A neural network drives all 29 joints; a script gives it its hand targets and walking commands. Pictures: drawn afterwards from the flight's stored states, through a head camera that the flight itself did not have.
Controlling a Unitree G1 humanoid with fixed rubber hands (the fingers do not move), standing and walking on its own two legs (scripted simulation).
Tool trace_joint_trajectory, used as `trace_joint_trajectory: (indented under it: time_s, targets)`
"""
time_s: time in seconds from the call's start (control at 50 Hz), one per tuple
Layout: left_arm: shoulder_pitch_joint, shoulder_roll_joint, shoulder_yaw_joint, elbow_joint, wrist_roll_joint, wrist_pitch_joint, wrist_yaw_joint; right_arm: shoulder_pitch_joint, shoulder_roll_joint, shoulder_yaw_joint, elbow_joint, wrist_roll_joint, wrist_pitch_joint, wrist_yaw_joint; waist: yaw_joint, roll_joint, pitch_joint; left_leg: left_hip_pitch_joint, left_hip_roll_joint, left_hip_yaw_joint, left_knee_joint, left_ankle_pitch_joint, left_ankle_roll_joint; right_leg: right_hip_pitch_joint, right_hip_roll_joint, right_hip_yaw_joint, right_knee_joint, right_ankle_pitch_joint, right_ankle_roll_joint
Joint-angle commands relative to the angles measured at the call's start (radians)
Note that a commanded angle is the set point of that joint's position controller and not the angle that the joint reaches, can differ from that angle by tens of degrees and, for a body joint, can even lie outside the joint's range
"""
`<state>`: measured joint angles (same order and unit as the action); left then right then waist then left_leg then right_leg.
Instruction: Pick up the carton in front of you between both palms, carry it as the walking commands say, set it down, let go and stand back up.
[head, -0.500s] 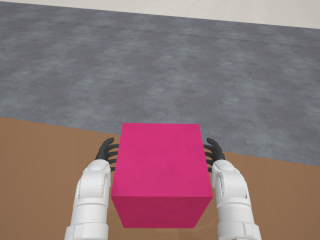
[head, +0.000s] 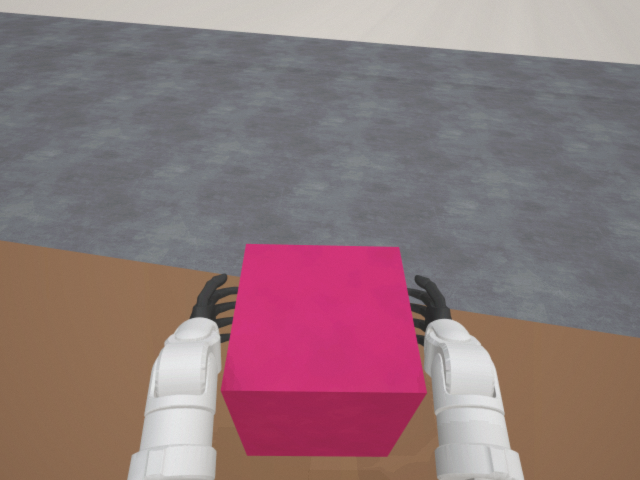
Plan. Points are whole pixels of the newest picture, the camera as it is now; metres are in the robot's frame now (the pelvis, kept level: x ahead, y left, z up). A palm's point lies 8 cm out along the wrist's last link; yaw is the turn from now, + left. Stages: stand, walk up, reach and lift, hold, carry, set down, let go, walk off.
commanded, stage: carry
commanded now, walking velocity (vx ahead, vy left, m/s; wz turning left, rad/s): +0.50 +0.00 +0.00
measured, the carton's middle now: (320, 355) +0.29 +0.00 -0.02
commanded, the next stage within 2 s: none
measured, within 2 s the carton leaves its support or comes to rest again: neither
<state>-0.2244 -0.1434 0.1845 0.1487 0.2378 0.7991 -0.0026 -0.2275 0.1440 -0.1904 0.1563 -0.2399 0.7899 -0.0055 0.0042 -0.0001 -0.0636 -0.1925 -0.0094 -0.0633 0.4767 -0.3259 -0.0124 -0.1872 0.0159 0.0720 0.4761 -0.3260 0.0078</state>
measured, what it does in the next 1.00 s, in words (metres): walks ahead: left foot, then right foot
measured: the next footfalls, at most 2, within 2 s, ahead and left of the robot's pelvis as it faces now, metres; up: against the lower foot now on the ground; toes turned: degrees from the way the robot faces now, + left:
left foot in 0.38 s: +0.19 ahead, +0.09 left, +0.00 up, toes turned +9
right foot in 0.74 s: +0.49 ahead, -0.14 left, +0.00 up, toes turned -12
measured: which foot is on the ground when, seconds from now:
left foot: down 0.00-0.18, up 0.20-0.36, down 0.38-0.76, up 0.78-1.00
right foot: down 0.00-0.38, up 0.40-0.72, down 0.74-1.00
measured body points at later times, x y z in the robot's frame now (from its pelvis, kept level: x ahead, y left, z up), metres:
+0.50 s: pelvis +0.18 +0.00 +0.00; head +0.18 +0.00 +0.45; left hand +0.46 +0.15 +0.07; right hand +0.45 -0.16 +0.07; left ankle +0.15 +0.08 -0.74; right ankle +0.09 -0.11 -0.68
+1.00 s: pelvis +0.47 -0.07 +0.00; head +0.51 -0.08 +0.45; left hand +0.77 +0.09 +0.08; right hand +0.78 -0.21 +0.07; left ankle +0.51 +0.07 -0.66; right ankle +0.45 -0.13 -0.74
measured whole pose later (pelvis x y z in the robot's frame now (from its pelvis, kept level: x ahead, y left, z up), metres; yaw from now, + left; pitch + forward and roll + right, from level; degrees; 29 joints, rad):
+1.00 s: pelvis +0.47 -0.07 +0.00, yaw +0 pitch +5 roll +1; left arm -0.25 -0.14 0.15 -0.31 0.08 1.17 0.09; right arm -0.27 0.14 -0.15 -0.31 -0.10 1.18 -0.10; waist 0.04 0.01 -0.01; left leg -0.67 0.10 0.07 1.07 -0.26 0.03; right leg -0.24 -0.02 -0.23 0.41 -0.25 -0.08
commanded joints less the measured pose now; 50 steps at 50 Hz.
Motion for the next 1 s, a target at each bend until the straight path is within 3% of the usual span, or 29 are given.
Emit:
trace_joint_trajectory:
  time_s: [0.0,0.06,0.1,0.14,0.16,0.18,0.2,0.22,0.24,0.26,0.3,0.34,0.36,0.38,0.4,0.42,0.46,0.5,0.54,0.64,0.68,0.7,0.72,0.74,0.76,0.78,0.82,0.86,0.98]
  targets:
    - [-0.575,-0.904,-0.654,-0.151,-0.32,-0.017,-0.204,-0.565,0.906,0.655,-0.145,0.318,-0.008,0.209,-0.007,0.022,-0.205,-0.023,0.102,-0.038,-0.103,-0.212,0.04,-0.078,-0.077,-0.003,-0.054,-0.184,-0.032]
    - [-0.567,-0.873,-0.722,-0.236,-0.374,0.057,-0.188,-0.528,0.866,0.71,-0.228,0.357,0.066,0.188,-0.015,0.087,-0.248,0.006,0.17,-0.15,-0.166,-0.304,0.087,-0.14,-0.043,-0.069,0.066,-0.16,-0.02]
    - [-0.568,-0.844,-0.74,-0.272,-0.411,0.122,-0.182,-0.525,0.831,0.728,-0.268,0.384,0.13,0.173,-0.013,0.154,-0.184,-0.03,0.221,-0.209,-0.203,-0.365,0.126,-0.161,-0.017,-0.135,0.042,-0.135,-0.014]
    - [-0.56,-0.833,-0.751,-0.293,-0.449,0.182,-0.176,-0.524,0.806,0.748,-0.307,0.416,0.195,0.162,-0.006,0.091,-0.173,-0.109,0.17,-0.097,-0.116,-0.244,0.1,-0.051,-0.049,-0.103,-0.045,-0.096,-0.021]
    - [-0.532,-0.832,-0.757,-0.309,-0.465,0.21,-0.172,-0.518,0.806,0.764,-0.334,0.437,0.223,0.159,0.005,-0.01,-0.181,-0.2,0.115,0.003,0.028,-0.166,0.068,0.042,-0.122,0.008,-0.116,-0.124,-0.048]
    - [-0.495,-0.82,-0.759,-0.324,-0.475,0.234,-0.165,-0.517,0.823,0.779,-0.36,0.462,0.251,0.159,0.016,-0.21,-0.202,-0.363,0.05,0.123,0.257,-0.11,0.024,0.178,-0.258,0.218,-0.177,-0.08,-0.11]
    - [-0.465,-0.817,-0.756,-0.335,-0.471,0.255,-0.157,-0.529,0.833,0.795,-0.389,0.495,0.277,0.163,0.025,-0.286,-0.153,-0.542,0.017,0.172,0.302,-0.187,0.005,0.269,-0.345,0.367,-0.198,0.079,-0.183]
    - [-0.461,-0.821,-0.762,-0.376,-0.471,0.277,-0.147,-0.547,0.847,0.814,-0.411,0.525,0.296,0.168,0.039,-0.235,-0.134,-0.612,0.034,0.161,0.304,-0.263,0.008,0.32,-0.364,0.387,-0.185,0.257,-0.225]
    - [-0.47,-0.823,-0.77,-0.43,-0.478,0.297,-0.139,-0.539,0.869,0.822,-0.43,0.548,0.311,0.172,0.041,-0.176,-0.164,-0.609,0.043,0.158,0.275,-0.254,0.009,0.357,-0.363,0.349,-0.161,0.37,-0.229]
    - [-0.482,-0.833,-0.782,-0.482,-0.491,0.313,-0.134,-0.52,0.884,0.82,-0.446,0.562,0.323,0.175,0.036,-0.146,-0.204,-0.563,0.043,0.167,0.213,-0.195,0.012,0.37,-0.348,0.285,-0.146,0.402,-0.204]
    - [-0.477,-0.868,-0.8,-0.56,-0.519,0.344,-0.137,-0.461,0.894,0.811,-0.487,0.566,0.347,0.168,0.02,-0.155,-0.261,-0.365,0.001,0.23,0.064,-0.045,0.009,0.292,-0.286,0.126,-0.133,0.359,-0.142]
    - [-0.418,-0.878,-0.806,-0.587,-0.531,0.37,-0.147,-0.398,0.892,0.8,-0.524,0.543,0.368,0.159,-0.002,-0.11,-0.321,0.083,-0.017,0.277,-0.11,0.139,0.016,0.035,-0.202,-0.067,-0.017,0.287,-0.075]
    - [-0.393,-0.867,-0.806,-0.596,-0.532,0.38,-0.153,-0.349,0.88,0.788,-0.534,0.524,0.378,0.154,-0.021,-0.027,-0.37,0.356,0.08,0.157,-0.132,0.105,0.045,-0.171,-0.158,-0.139,0.141,0.231,-0.04]
    - [-0.407,-0.851,-0.804,-0.617,-0.54,0.397,-0.16,-0.323,0.861,0.776,-0.534,0.495,0.385,0.147,-0.03,0.24,-0.373,0.48,0.343,-0.255,-0.234,-0.016,0.132,-0.413,-0.072,-0.226,0.407,-0.005,0.009]
    - [-0.47,-0.824,-0.814,-0.628,-0.565,0.415,-0.165,-0.352,0.866,0.766,-0.529,0.492,0.393,0.14,-0.037,0.28,-0.318,0.519,0.46,-0.456,-0.249,0.106,0.249,-0.597,-0.025,-0.17,0.524,-0.196,-0.005]
    - [-0.487,-0.822,-0.817,-0.62,-0.581,0.423,-0.17,-0.386,0.863,0.765,-0.564,0.501,0.404,0.135,-0.036,0.171,-0.28,0.489,0.482,-0.435,-0.227,0.188,0.281,-0.654,-0.089,-0.106,0.616,-0.212,-0.027]
    - [-0.476,-0.834,-0.801,-0.593,-0.59,0.432,-0.174,-0.436,0.859,0.774,-0.59,0.521,0.422,0.13,-0.031,0.037,-0.266,0.424,0.422,-0.26,-0.238,0.239,0.227,-0.653,-0.134,-0.096,0.59,-0.137,-0.033]
    - [-0.463,-0.846,-0.793,-0.566,-0.584,0.436,-0.168,-0.458,0.861,0.783,-0.593,0.544,0.434,0.136,-0.03,0.061,-0.239,0.364,0.349,-0.094,-0.277,0.289,0.169,-0.579,-0.121,-0.148,0.438,-0.045,-0.017]
    - [-0.435,-0.851,-0.781,-0.545,-0.56,0.436,-0.155,-0.45,0.859,0.785,-0.577,0.558,0.444,0.147,-0.026,0.109,-0.232,0.336,0.298,0.012,-0.27,0.347,0.146,-0.513,-0.093,-0.19,0.317,0.032,-0.006]
    - [-0.412,-0.857,-0.762,-0.533,-0.509,0.437,-0.136,-0.429,0.85,0.782,-0.546,0.563,0.452,0.172,-0.022,0.178,-0.173,0.221,0.25,0.163,-0.23,0.461,0.102,-0.299,-0.041,-0.293,0.065,0.217,-0.018]
    - [-0.404,-0.866,-0.759,-0.529,-0.504,0.435,-0.139,-0.432,0.85,0.786,-0.548,0.559,0.452,0.176,-0.004,0.157,-0.199,0.143,0.23,0.237,-0.085,0.554,0.072,-0.087,-0.006,-0.346,0.008,0.26,-0.035]
    - [-0.393,-0.866,-0.753,-0.522,-0.501,0.433,-0.141,-0.426,0.848,0.788,-0.551,0.555,0.452,0.177,0.003,0.121,-0.245,0.08,0.191,0.284,0.063,0.584,0.047,0.078,0.021,-0.373,-0.005,0.207,-0.043]
    - [-0.378,-0.865,-0.751,-0.517,-0.496,0.431,-0.144,-0.433,0.833,0.787,-0.551,0.551,0.451,0.178,0.025,0.056,-0.308,-0.053,0.158,0.289,0.261,0.42,0.023,0.271,-0.069,-0.257,-0.007,0.139,-0.048]
    - [-0.374,-0.846,-0.745,-0.513,-0.489,0.429,-0.147,-0.436,0.837,0.793,-0.564,0.547,0.454,0.179,0.026,-0.191,-0.366,-0.26,0.065,0.266,0.555,0.122,-0.018,0.385,-0.366,0.238,-0.167,-0.115,-0.135]
    - [-0.376,-0.861,-0.747,-0.501,-0.493,0.422,-0.15,-0.457,0.846,0.8,-0.566,0.55,0.454,0.179,0.034,-0.286,-0.363,-0.465,0.001,0.156,0.743,-0.148,-0.007,0.466,-0.464,0.472,-0.267,-0.074,-0.233]
    - [-0.409,-0.885,-0.762,-0.523,-0.509,0.414,-0.153,-0.484,0.867,0.809,-0.565,0.557,0.444,0.18,0.023,-0.219,-0.353,-0.514,0.07,0.077,0.837,-0.139,0.028,0.43,-0.458,0.406,-0.242,0.033,-0.237]
    - [-0.506,-0.926,-0.797,-0.564,-0.539,0.392,-0.154,-0.543,0.897,0.826,-0.58,0.569,0.418,0.179,0.025,-0.052,-0.33,-0.523,0.126,0.06,0.832,-0.051,0.059,0.321,-0.38,0.209,-0.184,0.193,-0.197]
    - [-0.572,-0.926,-0.824,-0.58,-0.564,0.373,-0.155,-0.571,0.912,0.838,-0.574,0.571,0.396,0.167,0.025,-0.058,-0.339,-0.484,0.133,0.076,0.759,0.015,0.054,0.255,-0.334,0.075,-0.192,0.256,-0.164]
    - [-0.674,-0.799,-0.833,-0.51,-0.597,0.356,-0.153,-0.63,0.805,0.817,-0.493,0.519,0.368,0.114,0.036,-0.107,-0.292,-0.585,0.116,0.145,0.513,0.115,0.036,0.282,-0.295,-0.05,-0.207,0.343,-0.203]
